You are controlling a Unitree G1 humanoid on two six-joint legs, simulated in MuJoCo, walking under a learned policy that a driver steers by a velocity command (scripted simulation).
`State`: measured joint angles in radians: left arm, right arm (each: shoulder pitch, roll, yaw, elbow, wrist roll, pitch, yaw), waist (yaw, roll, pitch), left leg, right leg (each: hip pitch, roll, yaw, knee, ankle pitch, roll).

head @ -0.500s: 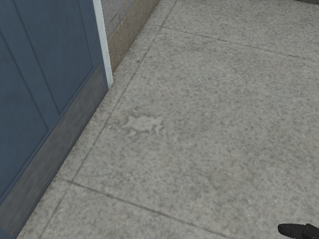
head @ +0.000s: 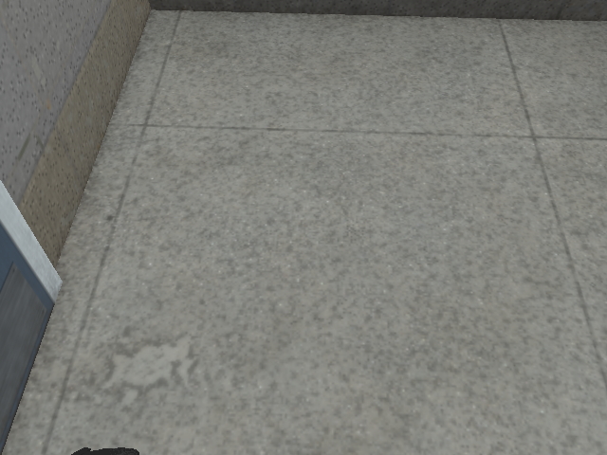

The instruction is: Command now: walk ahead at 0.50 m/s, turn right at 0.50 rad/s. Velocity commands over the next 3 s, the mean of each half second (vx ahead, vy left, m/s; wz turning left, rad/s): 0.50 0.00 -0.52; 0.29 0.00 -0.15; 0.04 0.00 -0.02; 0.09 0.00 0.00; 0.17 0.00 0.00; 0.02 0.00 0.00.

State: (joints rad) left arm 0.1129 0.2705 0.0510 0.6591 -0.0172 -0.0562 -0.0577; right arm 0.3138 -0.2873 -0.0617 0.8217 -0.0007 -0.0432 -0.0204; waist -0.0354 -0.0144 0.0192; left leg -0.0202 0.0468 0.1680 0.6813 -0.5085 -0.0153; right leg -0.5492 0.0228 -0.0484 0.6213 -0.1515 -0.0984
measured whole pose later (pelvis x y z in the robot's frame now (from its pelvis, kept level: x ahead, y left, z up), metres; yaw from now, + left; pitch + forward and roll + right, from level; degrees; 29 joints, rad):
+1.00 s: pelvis +0.47 -0.06 +0.02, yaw -19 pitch +2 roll +0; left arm 0.10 0.22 0.02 0.66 0.02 -0.03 -0.01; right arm 0.26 -0.29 -0.02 0.88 0.00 -0.03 0.00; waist -0.04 0.02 0.03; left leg -0.30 0.01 -0.03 0.90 -0.58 -0.05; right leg -0.40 0.03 0.00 0.48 -0.11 -0.04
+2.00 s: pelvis +0.56 -0.08 +0.02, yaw -20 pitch -1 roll +0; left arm 0.23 0.22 0.06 1.06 -0.03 -0.04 0.02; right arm 0.35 -0.25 -0.05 1.04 0.03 -0.03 -0.03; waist -0.02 0.03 -0.01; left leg -0.11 0.03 -0.01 0.49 -0.38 0.00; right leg -0.27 0.00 -0.04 0.63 -0.39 -0.07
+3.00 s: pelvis +0.73 -0.16 +0.03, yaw -20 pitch -1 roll +0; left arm 0.24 0.19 0.02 1.12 0.00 -0.02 0.03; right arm 0.16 -0.22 -0.04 1.06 0.00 0.00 -0.03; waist 0.00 0.01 0.04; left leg -0.27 0.00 0.03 0.48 -0.20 0.01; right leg -0.15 -0.01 -0.02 0.48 -0.32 0.00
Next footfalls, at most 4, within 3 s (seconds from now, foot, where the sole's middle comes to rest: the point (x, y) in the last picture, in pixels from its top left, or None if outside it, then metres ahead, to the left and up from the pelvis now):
0.44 left None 0.44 0.09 -0.75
0.88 right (397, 401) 0.55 -0.19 -0.75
1.18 left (280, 393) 0.58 0.06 -0.75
2.40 left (333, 290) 0.84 -0.07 -0.75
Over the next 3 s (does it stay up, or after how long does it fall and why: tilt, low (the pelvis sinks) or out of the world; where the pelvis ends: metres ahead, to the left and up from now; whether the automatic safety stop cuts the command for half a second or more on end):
stays up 0.73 -0.16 0.03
